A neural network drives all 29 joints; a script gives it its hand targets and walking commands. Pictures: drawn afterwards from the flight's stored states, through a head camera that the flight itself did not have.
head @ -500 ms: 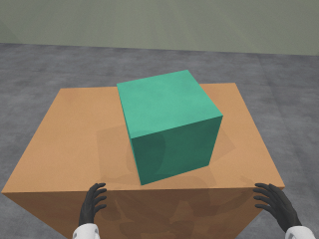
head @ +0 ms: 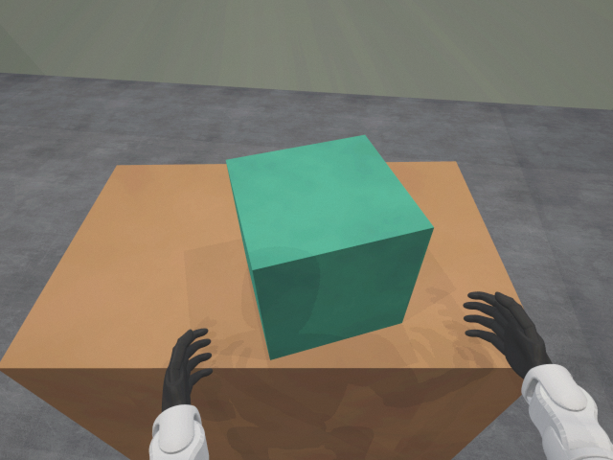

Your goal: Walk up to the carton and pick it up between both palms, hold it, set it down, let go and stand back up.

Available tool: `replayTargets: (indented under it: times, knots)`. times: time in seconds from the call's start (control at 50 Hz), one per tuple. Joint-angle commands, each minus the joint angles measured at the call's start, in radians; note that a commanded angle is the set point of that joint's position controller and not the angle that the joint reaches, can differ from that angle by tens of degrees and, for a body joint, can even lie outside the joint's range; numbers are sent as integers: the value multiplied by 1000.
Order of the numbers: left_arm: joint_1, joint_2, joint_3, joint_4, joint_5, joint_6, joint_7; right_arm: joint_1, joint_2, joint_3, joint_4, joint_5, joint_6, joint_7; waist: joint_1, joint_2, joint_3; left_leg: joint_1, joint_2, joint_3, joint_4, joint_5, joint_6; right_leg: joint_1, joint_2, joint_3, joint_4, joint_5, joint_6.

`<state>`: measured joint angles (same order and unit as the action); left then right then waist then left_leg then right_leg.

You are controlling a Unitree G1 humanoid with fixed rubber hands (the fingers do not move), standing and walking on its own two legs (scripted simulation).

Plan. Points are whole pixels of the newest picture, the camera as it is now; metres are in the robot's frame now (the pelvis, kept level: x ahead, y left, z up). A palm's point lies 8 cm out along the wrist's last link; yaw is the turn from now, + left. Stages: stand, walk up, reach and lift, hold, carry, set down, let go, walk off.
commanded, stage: reach and lift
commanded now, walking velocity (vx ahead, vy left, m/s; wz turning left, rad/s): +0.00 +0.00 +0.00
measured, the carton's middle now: (318, 245) +0.45 +0.00 +0.02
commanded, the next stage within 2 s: none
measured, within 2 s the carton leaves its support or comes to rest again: neither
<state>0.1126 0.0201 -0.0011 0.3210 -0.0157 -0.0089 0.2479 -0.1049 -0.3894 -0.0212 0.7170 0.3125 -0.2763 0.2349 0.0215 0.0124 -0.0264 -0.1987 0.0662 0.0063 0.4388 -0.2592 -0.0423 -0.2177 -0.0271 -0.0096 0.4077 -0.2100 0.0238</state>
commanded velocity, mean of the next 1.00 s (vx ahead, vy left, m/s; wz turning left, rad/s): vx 0.00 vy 0.00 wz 0.00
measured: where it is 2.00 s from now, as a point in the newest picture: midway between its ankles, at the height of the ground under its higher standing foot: outside the picture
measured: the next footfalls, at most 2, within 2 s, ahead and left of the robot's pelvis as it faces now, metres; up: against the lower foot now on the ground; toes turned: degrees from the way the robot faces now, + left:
none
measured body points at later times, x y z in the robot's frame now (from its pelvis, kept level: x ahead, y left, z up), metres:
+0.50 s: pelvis -0.01 +0.00 +0.00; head +0.00 +0.00 +0.45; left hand +0.30 +0.18 +0.05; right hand +0.36 -0.24 +0.06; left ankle -0.02 +0.15 -0.74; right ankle +0.00 -0.14 -0.74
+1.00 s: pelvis +0.00 +0.00 +0.00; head +0.02 +0.00 +0.45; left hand +0.36 +0.19 +0.09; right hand +0.43 -0.22 +0.11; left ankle -0.02 +0.15 -0.74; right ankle +0.00 -0.14 -0.74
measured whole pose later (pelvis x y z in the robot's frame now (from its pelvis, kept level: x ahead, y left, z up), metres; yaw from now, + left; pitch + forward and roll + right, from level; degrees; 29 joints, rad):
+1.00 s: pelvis +0.00 +0.00 +0.00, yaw +0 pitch +1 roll -1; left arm -0.44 0.10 0.00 0.29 -0.04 0.47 0.25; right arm -0.76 -0.45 0.00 0.94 0.32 0.09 0.17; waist 0.08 0.03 0.01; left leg -0.21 0.07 0.01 0.44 -0.25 -0.04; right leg -0.22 -0.02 0.00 0.38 -0.19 0.02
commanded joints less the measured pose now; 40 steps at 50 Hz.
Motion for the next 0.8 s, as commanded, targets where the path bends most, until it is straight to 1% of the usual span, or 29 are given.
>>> replayTargets:
  times: [0.0,0.02,0.08,0.1,0.14,0.16,0.2,0.22,0.24,0.26,0.28,0.3,0.36,0.38,0.4,0.42,0.44,0.48,0.54,0.56,0.58,0.6,0.62,0.64,0.66,0.68,0.72,0.76,0.78]
  knots:
    - [-284,34,-64,-329,-78,-25,10,-286,-269,2,-103,58,-22,-3,62,-64,-241,153,-59,67,-80,273,-36,18,112,-15,-43,194,-86]
    - [-299,30,-64,-321,-76,-16,7,-303,-253,9,-113,55,-18,-13,73,-56,-234,145,-58,65,-73,307,-36,31,109,-13,-42,231,-88]
    - [-283,24,-46,-358,-63,22,-1,-317,-278,15,-104,61,-7,-20,60,-59,-277,195,-59,57,-59,428,-52,62,121,-18,-42,330,-84]
    - [-319,40,-44,-358,-65,30,-9,-345,-288,11,-123,62,-7,-29,56,-78,-288,182,-62,61,-52,417,-48,72,120,-11,-42,342,-80]
    - [-346,40,-33,-357,-54,56,-9,-365,-259,31,-117,66,9,-39,71,-73,-285,163,-64,62,-60,427,-46,102,114,-3,-46,355,-73]
    - [-361,43,-26,-382,-53,72,-12,-391,-271,24,-132,70,15,-40,65,-56,-301,168,-61,59,-53,444,-48,103,118,-8,-44,373,-76]
    - [-448,51,-13,-379,-57,95,-11,-471,-276,25,-138,68,35,-44,80,-60,-304,163,-59,57,-61,441,-47,100,119,-4,-50,353,-74]
    - [-447,50,-15,-397,-64,105,-11,-471,-292,19,-130,64,44,-41,62,-74,-319,175,-61,59,-60,410,-45,84,120,-11,-47,333,-72]
    - [-441,40,-6,-390,-55,111,-10,-465,-266,25,-137,71,46,-46,77,-59,-313,167,-60,60,-61,423,-46,106,121,-3,-50,341,-74]
    - [-464,43,0,-352,-49,131,-14,-494,-267,28,-117,77,62,-50,69,-67,-298,153,-62,60,-68,419,-45,110,119,0,-56,342,-71]
    - [-530,52,6,-354,-60,143,-13,-558,-283,34,-135,75,75,-51,83,-76,-309,140,-63,64,-71,392,-39,102,119,0,-54,311,-67]
    - [-477,30,14,-326,-48,154,-12,-522,-273,33,-115,67,85,-51,89,-65,-290,123,-62,58,-78,378,-36,111,118,5,-53,302,-68]
    - [-584,55,45,-313,-34,181,-10,-605,-264,53,-96,69,108,-57,113,-67,-291,89,-64,67,-85,364,-35,136,118,18,-52,303,-63]
    - [-613,49,37,-301,-46,203,-13,-641,-288,33,-82,65,124,-56,87,-59,-309,98,-65,60,-83,351,-35,123,116,8,-53,292,-66]
    - [-583,39,50,-286,-38,210,-9,-629,-294,33,-49,66,132,-57,97,-64,-290,88,-61,58,-88,352,-37,125,123,8,-51,285,-65]
    - [-671,63,50,-277,-49,223,-13,-692,-283,26,-40,53,151,-61,98,-74,-297,78,-58,60,-86,328,-33,111,120,11,-58,263,-65]
    - [-670,45,47,-248,-53,232,-11,-709,-285,34,-24,49,163,-57,106,-49,-275,57,-58,61,-98,300,-32,107,117,12,-58,226,-70]
    - [-724,55,50,-201,-64,254,-4,-769,-270,28,-14,38,183,-50,107,-58,-280,12,-58,64,-106,223,-27,91,112,14,-62,160,-67]
    - [-794,73,63,-169,-61,290,0,-837,-271,26,20,32,215,-51,117,-67,-302,-13,-62,69,-107,196,-18,94,113,11,-60,166,-60]
    - [-798,75,54,-163,-72,309,6,-858,-308,7,38,29,225,-50,102,-64,-317,-11,-60,66,-105,199,-23,73,114,4,-58,170,-61]
    - [-848,89,62,-144,-79,309,5,-898,-287,15,28,23,228,-53,117,-72,-332,-23,-63,67,-99,199,-20,80,112,8,-57,169,-58]
    - [-876,95,61,-144,-94,321,8,-941,-305,4,12,24,238,-55,107,-78,-350,-33,-61,64,-97,186,-15,63,109,2,-49,161,-61]
    - [-857,93,68,-113,-86,328,12,-911,-290,24,62,26,248,-55,125,-74,-323,-45,-61,66,-99,193,-18,72,108,10,-50,169,-58]
    - [-889,103,65,-119,-90,334,14,-938,-288,10,62,25,251,-59,118,-50,-349,-49,-61,64,-92,201,-21,73,105,4,-46,174,-59]
    - [-925,115,68,-123,-97,342,11,-965,-294,10,56,22,264,-61,113,-75,-362,-41,-60,62,-88,197,-21,64,110,4,-50,169,-57]
    - [-892,108,73,-131,-104,349,11,-958,-293,12,30,29,268,-62,115,-66,-393,-25,-64,60,-81,234,-21,80,110,-3,-43,203,-58]
    - [-931,111,70,-73,-97,373,7,-990,-302,21,108,22,292,-66,116,-65,-340,-49,-57,61,-89,234,-26,61,113,-1,-52,198,-59]
    - [-928,121,85,-94,-95,386,6,-997,-305,28,91,35,296,-70,130,-51,-389,-29,-61,63,-71,292,-32,84,116,-8,-44,247,-59]
    - [-950,136,100,-94,-93,398,3,-1039,-306,32,76,32,302,-74,135,-70,-395,-35,-59,56,-66,323,-30,103,119,-3,-43,271,-54]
